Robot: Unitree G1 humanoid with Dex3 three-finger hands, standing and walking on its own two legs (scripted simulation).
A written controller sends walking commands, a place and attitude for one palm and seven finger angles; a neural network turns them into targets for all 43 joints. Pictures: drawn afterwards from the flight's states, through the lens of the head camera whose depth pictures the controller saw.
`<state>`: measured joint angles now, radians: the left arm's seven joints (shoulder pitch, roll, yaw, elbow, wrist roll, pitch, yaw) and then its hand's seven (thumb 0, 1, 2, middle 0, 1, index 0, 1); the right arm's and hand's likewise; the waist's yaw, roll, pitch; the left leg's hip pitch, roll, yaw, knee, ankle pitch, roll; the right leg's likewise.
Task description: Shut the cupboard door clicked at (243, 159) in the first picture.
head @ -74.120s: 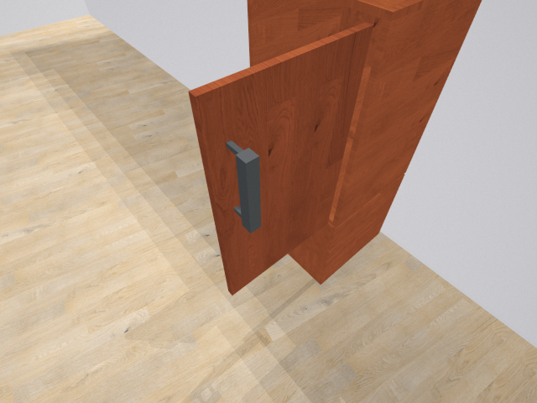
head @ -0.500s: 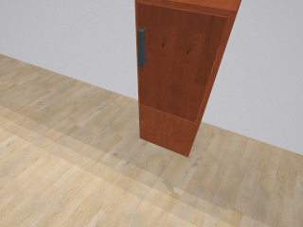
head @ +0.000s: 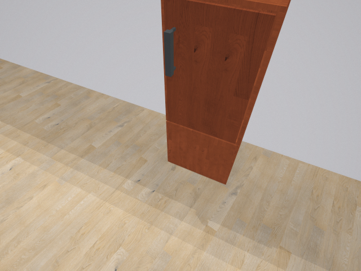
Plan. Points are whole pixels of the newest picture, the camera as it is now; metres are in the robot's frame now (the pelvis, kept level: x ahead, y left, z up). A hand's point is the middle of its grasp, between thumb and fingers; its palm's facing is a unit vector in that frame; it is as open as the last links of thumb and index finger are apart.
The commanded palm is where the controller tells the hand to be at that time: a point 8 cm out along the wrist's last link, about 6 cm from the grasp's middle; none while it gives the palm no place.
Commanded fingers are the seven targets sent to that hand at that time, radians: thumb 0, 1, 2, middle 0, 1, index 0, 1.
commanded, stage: look to check the result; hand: left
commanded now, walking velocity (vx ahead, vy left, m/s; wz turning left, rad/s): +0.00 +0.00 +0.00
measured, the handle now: (171, 52) +0.86 +0.08 +0.06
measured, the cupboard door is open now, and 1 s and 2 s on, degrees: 0 0 0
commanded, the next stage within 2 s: stand and wait in 0.20 s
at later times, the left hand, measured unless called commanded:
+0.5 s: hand out of the picture -0.02 +0.16 -0.18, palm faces +0.04 -0.98 -0.17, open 7.4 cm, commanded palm none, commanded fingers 0.00 0.90 0.90 -0.20 -0.30 -0.20 -0.30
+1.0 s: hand out of the picture -0.02 +0.15 -0.18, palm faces +0.05 -0.99 -0.16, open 7.4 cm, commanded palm none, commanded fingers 0.00 0.90 0.90 -0.20 -0.30 -0.20 -0.30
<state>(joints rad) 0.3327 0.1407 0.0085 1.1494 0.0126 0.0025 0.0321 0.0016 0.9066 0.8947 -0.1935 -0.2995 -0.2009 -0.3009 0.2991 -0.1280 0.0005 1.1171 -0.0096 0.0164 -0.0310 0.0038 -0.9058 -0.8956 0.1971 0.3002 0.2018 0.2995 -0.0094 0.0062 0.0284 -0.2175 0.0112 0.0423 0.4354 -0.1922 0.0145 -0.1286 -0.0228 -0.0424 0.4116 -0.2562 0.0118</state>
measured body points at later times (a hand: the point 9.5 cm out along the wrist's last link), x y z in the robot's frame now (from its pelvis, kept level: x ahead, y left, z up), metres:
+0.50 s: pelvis +0.01 -0.01 +0.00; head +0.01 +0.00 +0.45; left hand -0.02 +0.21 -0.16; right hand -0.01 -0.22 -0.16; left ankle +0.03 +0.11 -0.74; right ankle -0.02 -0.13 -0.74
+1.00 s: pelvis +0.02 -0.01 +0.00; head +0.02 -0.01 +0.45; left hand -0.02 +0.20 -0.16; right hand +0.00 -0.22 -0.16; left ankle +0.03 +0.11 -0.74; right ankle -0.02 -0.13 -0.74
